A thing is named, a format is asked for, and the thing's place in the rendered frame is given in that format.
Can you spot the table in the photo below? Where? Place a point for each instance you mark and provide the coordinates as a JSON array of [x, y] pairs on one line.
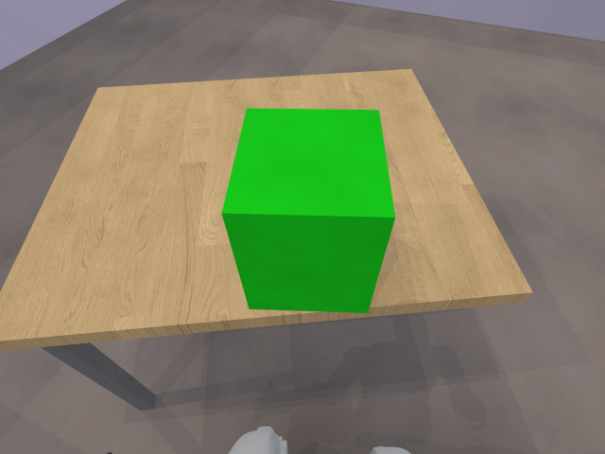
[[130, 241]]

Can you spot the carton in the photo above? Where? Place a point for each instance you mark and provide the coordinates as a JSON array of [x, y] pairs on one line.
[[308, 209]]

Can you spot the left robot thigh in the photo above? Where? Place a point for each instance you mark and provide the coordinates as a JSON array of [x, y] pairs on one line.
[[260, 442]]

